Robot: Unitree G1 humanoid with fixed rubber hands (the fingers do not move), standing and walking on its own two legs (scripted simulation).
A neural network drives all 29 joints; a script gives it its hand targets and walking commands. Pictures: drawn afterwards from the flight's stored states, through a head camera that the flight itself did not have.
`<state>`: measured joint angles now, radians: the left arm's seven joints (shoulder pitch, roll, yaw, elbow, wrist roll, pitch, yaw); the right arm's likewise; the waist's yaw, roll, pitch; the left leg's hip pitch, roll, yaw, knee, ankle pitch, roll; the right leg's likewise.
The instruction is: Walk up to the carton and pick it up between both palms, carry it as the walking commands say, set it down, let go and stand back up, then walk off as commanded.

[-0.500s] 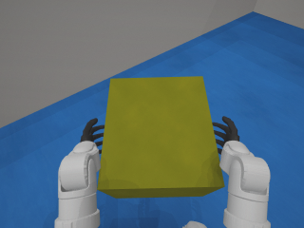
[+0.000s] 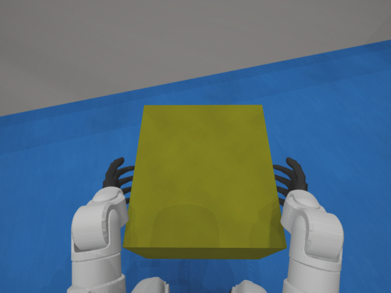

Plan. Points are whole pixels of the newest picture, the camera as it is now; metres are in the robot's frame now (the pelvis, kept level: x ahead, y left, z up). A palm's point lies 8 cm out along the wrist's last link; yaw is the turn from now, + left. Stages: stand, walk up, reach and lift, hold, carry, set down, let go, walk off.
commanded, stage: carry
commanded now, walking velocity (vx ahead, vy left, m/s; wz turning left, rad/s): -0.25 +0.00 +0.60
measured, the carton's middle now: (202, 184) +0.34 -0.02 -0.01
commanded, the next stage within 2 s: none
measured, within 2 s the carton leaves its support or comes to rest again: neither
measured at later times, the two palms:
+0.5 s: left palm out of the picture -0.01 +0.27 +0.07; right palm out of the picture +0.09 -0.05 +0.04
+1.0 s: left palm out of the picture -0.35 +0.32 +0.03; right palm out of the picture -0.13 +0.07 +0.06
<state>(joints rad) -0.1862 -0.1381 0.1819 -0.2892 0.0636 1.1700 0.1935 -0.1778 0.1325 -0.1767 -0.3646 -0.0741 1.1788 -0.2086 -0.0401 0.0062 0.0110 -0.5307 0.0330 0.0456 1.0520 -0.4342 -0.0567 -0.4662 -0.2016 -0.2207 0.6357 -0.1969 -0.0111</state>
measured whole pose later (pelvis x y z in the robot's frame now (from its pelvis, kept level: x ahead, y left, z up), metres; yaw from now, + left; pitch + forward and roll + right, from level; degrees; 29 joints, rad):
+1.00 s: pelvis -0.45 +0.02 -0.01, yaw +32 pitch +3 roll -1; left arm -0.15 -0.13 0.20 -0.32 0.05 1.19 0.25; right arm -0.24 0.15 -0.19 -0.24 -0.09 1.15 -0.17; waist 0.07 -0.04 0.04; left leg -0.52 0.00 -0.04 0.67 -0.19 0.00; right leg -0.55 -0.06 -0.07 1.05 -0.51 0.06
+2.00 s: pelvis -0.83 -0.24 +0.00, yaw +68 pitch +2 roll +2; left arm -0.21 -0.14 0.18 -0.28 0.09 1.18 0.17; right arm -0.19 0.12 -0.18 -0.38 -0.07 1.20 -0.22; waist -0.07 0.02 -0.02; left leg -0.47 0.04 0.03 0.91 -0.43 -0.06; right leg -0.48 -0.20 -0.17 0.65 -0.20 0.03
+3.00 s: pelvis -0.96 -0.58 -0.01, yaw +85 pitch -3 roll +1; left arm -0.18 -0.10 0.20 -0.19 0.03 1.23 0.27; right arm -0.23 0.13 -0.16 -0.14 -0.12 1.17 -0.16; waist 0.08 -0.02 -0.06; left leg -0.36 0.06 0.01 0.70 -0.29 -0.06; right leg -0.45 -0.08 -0.13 0.68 -0.20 -0.01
